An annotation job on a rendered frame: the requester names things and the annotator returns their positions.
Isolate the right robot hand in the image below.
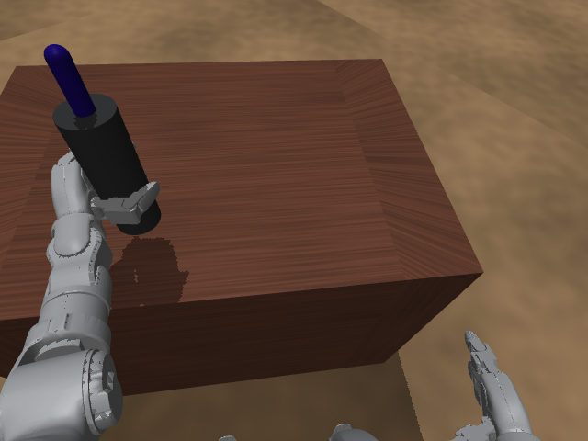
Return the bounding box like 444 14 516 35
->
450 330 533 441

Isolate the left robot arm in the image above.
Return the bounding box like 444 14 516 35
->
0 213 123 441

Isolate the left robot hand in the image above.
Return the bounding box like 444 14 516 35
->
51 141 160 224

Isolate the bottle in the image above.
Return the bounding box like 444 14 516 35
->
44 44 161 235

